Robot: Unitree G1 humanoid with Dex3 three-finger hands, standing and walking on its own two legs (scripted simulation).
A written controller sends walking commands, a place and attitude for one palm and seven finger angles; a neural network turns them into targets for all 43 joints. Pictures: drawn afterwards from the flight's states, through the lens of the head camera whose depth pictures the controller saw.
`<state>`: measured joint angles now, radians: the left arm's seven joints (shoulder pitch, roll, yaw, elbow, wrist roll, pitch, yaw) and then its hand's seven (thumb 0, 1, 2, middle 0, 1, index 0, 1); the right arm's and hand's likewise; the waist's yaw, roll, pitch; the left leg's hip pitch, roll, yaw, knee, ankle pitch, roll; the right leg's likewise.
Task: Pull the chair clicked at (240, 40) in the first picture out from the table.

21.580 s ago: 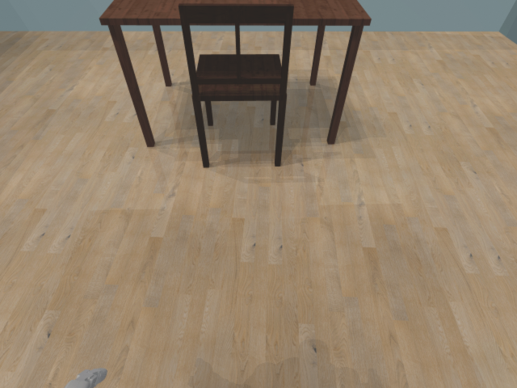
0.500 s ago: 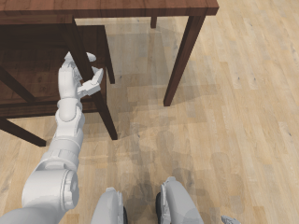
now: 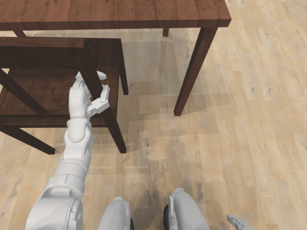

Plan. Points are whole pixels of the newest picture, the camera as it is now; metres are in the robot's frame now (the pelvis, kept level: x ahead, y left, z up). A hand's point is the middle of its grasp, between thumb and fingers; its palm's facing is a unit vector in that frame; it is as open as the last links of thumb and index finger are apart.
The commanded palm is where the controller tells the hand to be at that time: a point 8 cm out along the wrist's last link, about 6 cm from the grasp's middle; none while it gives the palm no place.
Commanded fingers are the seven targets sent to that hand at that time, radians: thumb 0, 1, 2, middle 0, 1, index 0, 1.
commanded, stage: hook a spindle and tug to test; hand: left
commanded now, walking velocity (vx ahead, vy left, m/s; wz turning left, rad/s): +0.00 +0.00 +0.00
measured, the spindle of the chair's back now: (19, 93) +0.48 +0.34 +0.00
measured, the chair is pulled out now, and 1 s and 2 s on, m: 0.02 0.09 0.18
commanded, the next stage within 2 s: step backward, pulling the chair out in 0.18 s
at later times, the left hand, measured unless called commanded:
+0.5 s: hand (100, 106) +0.41 +0.11 +0.03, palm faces +0.04 -1.00 -0.06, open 5.9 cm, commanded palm +0.40 +0.17 +0.02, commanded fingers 0.00 0.90 0.90 -0.50 -1.45 -0.50 -1.45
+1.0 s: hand (106, 126) +0.36 +0.10 +0.03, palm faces -0.07 -0.99 -0.12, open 6.0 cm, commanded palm +0.35 +0.15 +0.04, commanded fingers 0.00 0.90 0.90 -0.50 -1.45 -0.50 -1.45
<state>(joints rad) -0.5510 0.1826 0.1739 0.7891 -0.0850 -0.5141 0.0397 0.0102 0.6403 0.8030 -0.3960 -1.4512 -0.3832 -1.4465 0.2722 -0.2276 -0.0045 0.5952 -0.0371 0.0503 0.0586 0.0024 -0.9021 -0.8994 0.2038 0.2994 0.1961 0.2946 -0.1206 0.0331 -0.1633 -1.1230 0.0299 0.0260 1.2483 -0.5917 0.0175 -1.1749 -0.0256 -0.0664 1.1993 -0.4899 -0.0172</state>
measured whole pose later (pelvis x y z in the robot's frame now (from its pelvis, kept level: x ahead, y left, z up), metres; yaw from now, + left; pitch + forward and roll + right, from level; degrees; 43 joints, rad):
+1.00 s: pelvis -0.02 +0.00 +0.10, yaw -1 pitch +11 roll +0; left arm -0.53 0.18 0.07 1.05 -0.07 -0.28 0.04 0.13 0.60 0.77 -0.33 -1.11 -0.50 -1.45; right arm 0.27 -0.19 0.02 0.70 0.05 0.09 -0.11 0.00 -0.90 -0.90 0.21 0.30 0.20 0.29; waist -0.10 0.02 0.06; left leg -0.53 0.03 0.07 0.62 -0.28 0.01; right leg -0.58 0.00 -0.03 0.57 -0.17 -0.01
